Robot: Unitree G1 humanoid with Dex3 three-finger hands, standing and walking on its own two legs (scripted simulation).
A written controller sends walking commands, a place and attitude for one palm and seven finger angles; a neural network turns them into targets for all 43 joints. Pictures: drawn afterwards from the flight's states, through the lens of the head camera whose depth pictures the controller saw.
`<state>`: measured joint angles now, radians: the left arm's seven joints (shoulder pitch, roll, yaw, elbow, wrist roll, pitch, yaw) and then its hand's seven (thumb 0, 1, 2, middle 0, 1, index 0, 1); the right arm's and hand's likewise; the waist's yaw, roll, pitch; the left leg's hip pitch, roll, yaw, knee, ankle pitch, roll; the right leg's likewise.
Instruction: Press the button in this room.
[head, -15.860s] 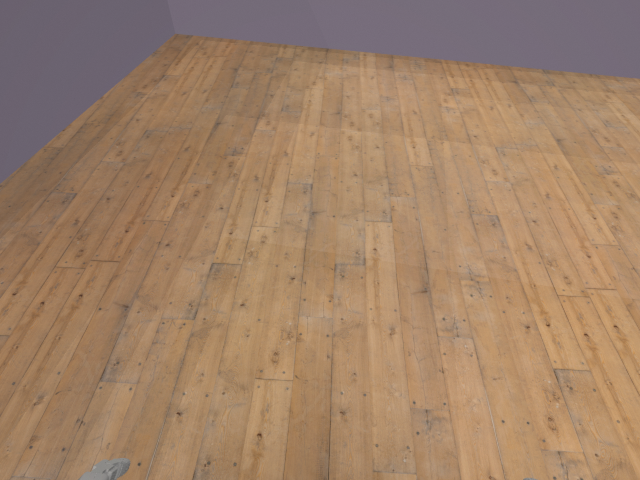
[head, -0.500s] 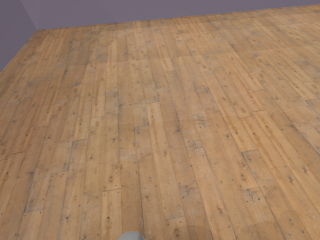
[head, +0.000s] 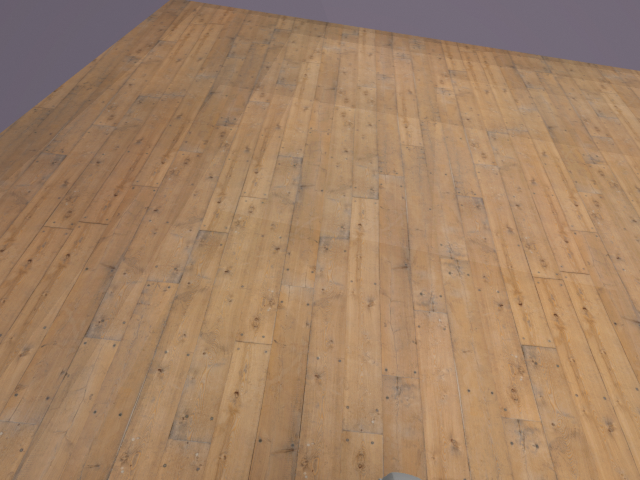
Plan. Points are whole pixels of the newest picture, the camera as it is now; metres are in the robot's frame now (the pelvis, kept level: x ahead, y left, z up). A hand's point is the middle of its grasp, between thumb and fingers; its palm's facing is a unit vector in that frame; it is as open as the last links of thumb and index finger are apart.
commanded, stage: turn or walk to find it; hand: left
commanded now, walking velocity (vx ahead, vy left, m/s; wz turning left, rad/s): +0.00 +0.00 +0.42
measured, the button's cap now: out of the picture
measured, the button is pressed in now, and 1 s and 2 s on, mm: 0 0 0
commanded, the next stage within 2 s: stand and wait in 0.30 s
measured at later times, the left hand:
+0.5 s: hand out of the picture +0.01 +0.14 -0.15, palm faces +0.23 -0.94 -0.27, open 7.4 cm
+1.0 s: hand out of the picture -0.12 +0.22 -0.17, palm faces +0.48 -0.84 -0.24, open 7.4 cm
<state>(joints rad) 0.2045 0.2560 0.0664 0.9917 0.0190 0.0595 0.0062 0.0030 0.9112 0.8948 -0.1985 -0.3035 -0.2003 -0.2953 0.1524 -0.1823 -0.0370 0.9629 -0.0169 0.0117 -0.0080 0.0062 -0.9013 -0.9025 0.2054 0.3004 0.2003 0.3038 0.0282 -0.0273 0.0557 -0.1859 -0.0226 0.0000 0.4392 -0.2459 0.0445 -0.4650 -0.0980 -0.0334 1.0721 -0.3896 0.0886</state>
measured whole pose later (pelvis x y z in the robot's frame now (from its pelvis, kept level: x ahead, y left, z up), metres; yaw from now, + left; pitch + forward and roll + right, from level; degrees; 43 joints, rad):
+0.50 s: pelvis -0.03 -0.06 +0.00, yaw +13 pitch -2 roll +2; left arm 0.20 0.15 0.03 0.94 0.02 0.01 0.02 0.00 0.91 0.89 -0.20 -0.30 -0.21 -0.30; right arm 0.26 -0.25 -0.10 1.02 -0.02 0.08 0.01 0.01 -0.91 -0.90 0.20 0.30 0.20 0.30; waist -0.03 0.05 0.07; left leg -0.47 0.03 -0.05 1.17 -0.35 -0.07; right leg -0.21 -0.09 -0.19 0.50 -0.26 -0.04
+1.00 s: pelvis -0.08 -0.01 +0.00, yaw +26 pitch -1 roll -1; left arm 0.19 0.26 0.07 0.97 0.02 0.06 0.00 0.00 0.91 0.89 -0.20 -0.30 -0.20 -0.30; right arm 0.16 -0.19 -0.04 0.95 -0.02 0.02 0.00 0.01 -0.90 -0.90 0.21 0.30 0.20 0.30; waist 0.02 -0.02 0.06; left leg -0.22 -0.03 -0.01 0.45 -0.22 0.05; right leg -0.48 -0.10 -0.03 1.08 -0.37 0.09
